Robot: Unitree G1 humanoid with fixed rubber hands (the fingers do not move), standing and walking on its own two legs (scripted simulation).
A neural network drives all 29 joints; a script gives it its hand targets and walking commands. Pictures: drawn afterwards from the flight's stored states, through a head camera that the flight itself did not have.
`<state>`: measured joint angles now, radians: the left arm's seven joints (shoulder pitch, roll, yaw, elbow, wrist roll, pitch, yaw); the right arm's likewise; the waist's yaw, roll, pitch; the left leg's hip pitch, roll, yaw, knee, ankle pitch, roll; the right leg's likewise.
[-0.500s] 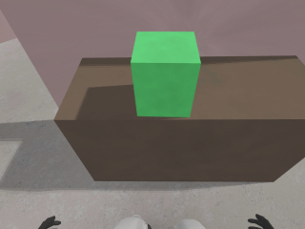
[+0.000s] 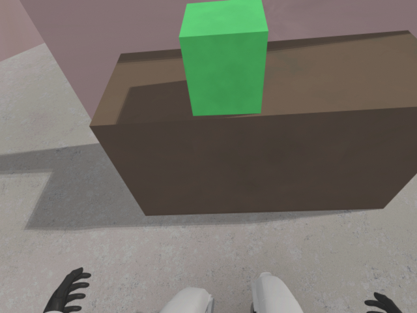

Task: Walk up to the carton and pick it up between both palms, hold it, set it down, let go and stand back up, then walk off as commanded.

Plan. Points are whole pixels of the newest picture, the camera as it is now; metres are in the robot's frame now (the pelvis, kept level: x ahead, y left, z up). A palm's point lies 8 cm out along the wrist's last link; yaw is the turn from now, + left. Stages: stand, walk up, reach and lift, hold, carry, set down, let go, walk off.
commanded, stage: walk off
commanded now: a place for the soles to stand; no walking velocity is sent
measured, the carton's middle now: (225, 60) +0.76 -0.02 +0.06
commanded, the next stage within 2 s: stand in 1.86 s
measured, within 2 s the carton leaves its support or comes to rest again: neither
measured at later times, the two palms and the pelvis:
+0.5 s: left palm out of the picture +0.02 +0.31 -0.07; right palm out of the picture -0.04 -0.32 -0.07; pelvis -0.11 +0.00 +0.01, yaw -2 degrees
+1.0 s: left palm out of the picture -0.07 +0.36 -0.06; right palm out of the picture -0.12 -0.26 -0.08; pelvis -0.19 +0.05 +0.01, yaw -1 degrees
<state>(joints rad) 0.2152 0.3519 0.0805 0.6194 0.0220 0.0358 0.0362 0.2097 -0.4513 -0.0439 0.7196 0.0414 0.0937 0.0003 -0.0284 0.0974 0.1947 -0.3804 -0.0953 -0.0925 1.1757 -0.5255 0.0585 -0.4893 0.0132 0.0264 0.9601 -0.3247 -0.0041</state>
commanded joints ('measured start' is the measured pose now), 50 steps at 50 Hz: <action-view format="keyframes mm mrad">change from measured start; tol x32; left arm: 1 -123 349 84 -31 10 -5 9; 50 90 322 65 96 -13 -52 14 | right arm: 1 250 -202 -109 3 -74 -34 14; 7 -142 -239 -86 -125 -96 -75 -16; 44 327 -185 -121 42 -88 -67 28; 50 -44 -193 -87 -96 -94 -109 7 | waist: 1 -36 -345 -100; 3 -44 214 -1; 23 79 140 -212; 26 106 -327 -100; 50 43 24 -93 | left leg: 1 216 105 -34 -455 -26 14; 4 -274 412 -772 -1002 -417 103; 16 180 318 -373 -673 404 165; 23 -41 263 -227 -622 219 138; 26 -369 -43 1 -93 -115 -19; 34 -225 -35 -168 263 56 -71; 43 171 85 -26 -437 -59 5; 46 -60 376 -772 -974 -476 83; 50 78 279 -494 -815 -41 15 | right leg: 1 -175 -224 318 -466 -305 -121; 4 -263 149 195 363 -293 8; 23 212 -18 5 -240 -141 -49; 28 -174 -364 767 -746 -573 -207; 42 -15 -257 460 -526 -452 -198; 46 -290 150 188 248 -334 -12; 50 -132 48 156 162 -195 -4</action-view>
